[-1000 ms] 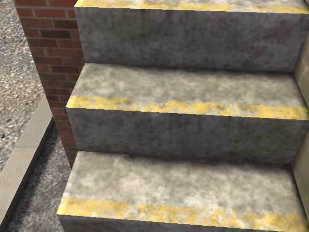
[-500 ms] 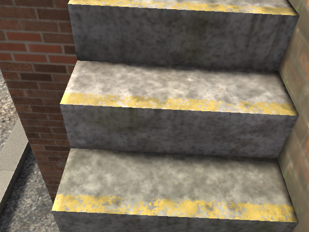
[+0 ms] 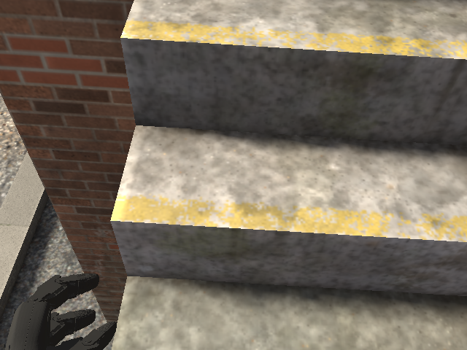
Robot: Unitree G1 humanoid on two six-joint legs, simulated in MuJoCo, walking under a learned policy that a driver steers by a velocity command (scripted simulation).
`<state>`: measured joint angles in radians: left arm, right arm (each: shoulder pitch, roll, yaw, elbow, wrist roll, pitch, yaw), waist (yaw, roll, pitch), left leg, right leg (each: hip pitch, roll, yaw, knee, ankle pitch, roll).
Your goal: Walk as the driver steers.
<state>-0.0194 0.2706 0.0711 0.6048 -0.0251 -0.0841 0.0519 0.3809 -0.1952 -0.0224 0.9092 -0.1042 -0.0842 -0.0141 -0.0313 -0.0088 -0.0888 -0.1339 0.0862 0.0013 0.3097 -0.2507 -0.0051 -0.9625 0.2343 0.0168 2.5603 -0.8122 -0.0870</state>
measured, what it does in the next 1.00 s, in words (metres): climbs: right foot 0.20 m higher, then left foot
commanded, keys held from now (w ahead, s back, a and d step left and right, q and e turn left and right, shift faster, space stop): w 1.00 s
